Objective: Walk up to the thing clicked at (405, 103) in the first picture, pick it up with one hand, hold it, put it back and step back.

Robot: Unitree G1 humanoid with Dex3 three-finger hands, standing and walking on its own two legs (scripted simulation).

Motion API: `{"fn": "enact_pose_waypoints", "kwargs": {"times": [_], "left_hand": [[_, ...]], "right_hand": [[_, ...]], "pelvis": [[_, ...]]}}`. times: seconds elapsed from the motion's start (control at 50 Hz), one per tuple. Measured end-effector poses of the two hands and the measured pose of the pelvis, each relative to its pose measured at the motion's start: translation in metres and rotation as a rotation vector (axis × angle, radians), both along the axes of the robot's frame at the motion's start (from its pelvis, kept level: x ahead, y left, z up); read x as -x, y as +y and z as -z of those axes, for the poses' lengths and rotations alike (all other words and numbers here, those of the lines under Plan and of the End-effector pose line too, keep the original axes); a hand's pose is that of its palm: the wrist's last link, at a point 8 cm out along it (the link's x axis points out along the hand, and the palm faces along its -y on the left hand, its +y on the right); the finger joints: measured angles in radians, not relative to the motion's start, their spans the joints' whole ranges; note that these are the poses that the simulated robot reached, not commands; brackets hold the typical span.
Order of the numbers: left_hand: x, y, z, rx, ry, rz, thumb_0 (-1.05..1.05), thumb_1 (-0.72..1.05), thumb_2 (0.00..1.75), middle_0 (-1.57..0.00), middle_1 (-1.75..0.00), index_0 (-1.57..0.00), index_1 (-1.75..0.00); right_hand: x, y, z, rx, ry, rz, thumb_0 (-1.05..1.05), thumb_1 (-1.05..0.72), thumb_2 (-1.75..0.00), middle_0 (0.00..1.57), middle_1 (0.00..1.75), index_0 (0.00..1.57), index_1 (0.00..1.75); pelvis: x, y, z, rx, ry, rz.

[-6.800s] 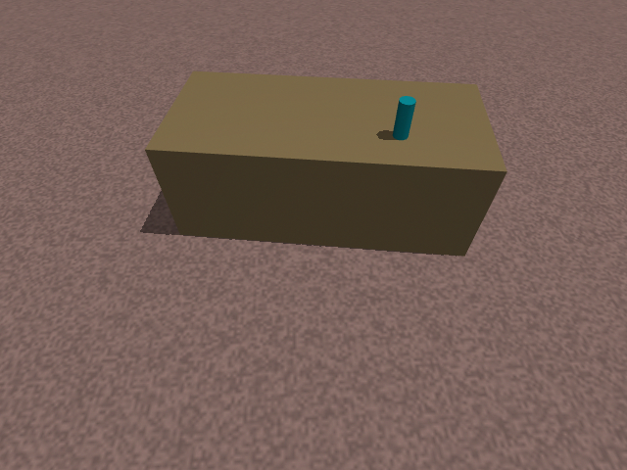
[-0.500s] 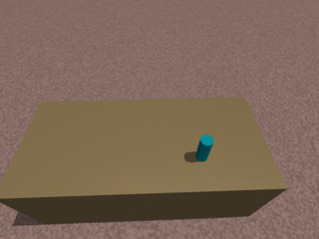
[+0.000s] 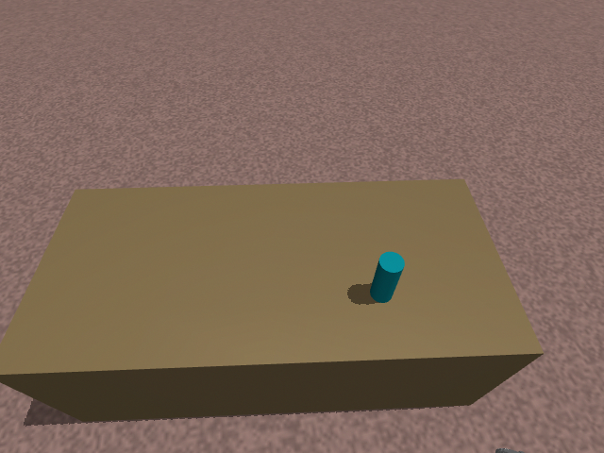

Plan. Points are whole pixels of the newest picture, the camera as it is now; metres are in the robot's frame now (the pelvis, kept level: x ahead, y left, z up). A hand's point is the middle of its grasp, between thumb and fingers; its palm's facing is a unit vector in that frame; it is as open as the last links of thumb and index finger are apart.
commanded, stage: go down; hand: right
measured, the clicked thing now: (386, 278) +0.51 -0.18 -0.26
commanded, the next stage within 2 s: none
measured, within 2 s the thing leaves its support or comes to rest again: neither
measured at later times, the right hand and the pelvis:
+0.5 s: hand out of the picture +0.11 -0.26 -0.16, palm faces +0.03 +0.95 -0.32, open 16.5 cm; pelvis -0.02 -0.01 -0.03, yaw -2 degrees
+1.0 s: hand out of the picture +0.13 -0.26 -0.14, palm faces +0.06 +0.95 -0.31, open 17.6 cm; pelvis +0.00 -0.01 -0.05, yaw -3 degrees
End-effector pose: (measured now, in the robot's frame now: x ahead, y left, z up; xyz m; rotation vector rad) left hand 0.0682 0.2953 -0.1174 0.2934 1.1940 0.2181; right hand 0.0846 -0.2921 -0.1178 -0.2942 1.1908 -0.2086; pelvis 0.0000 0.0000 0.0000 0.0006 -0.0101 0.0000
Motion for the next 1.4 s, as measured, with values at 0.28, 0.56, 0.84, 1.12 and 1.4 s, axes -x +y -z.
{"fn": "enact_pose_waypoints", "kwargs": {"times": [0.28,0.56,0.84,1.12,1.4], "left_hand": [[-0.08,-0.016,-0.02,0.012,-0.36,0.051,0.0,0.21,0.29,-0.06,-0.07,-0.06,-0.06],[-0.06,-0.023,-0.007,-0.035,-0.364,0.07,-0.01,-0.42,0.08,-0.07,-0.06,-0.06,-0.07],[-0.085,-0.038,-0.013,-0.039,-0.467,0.078,-0.01,-0.54,0.06,-0.07,-0.06,-0.05,-0.07],[-0.085,-0.038,-0.02,-0.054,-0.508,0.1,-0.01,-0.55,0.06,-0.07,-0.06,-0.06,-0.07],[-0.082,-0.067,-0.036,0.012,-0.634,0.149,-0.01,-0.55,0.07,-0.07,-0.06,-0.06,-0.07]], "right_hand": [[-0.038,-0.003,-0.003,-0.045,-0.077,0.008,0.0,-0.25,-0.28,0.08,0.07,0.07,0.07],[-0.022,-0.009,0.005,-0.01,-0.073,0.013,-0.01,0.41,-0.06,0.05,0.05,0.05,0.06],[-0.035,-0.015,-0.005,-0.026,-0.108,0.005,-0.01,0.57,-0.02,0.05,0.05,0.05,0.06],[-0.046,-0.022,-0.016,-0.006,-0.192,0.03,-0.01,0.56,-0.03,0.05,0.05,0.05,0.06],[-0.144,-0.069,-0.078,-0.04,-0.513,0.031,-0.01,0.51,-0.03,0.06,0.05,0.05,0.05]], "pelvis": [[0.018,-0.001,0.016,-0.01,0.115,0.034],[0.017,-0.007,0.032,-0.02,0.158,0.043],[0.002,-0.014,0.041,-0.037,0.179,0.052],[0.003,-0.008,0.049,-0.036,0.189,0.061],[0.015,-0.004,0.047,-0.039,0.159,0.069]]}}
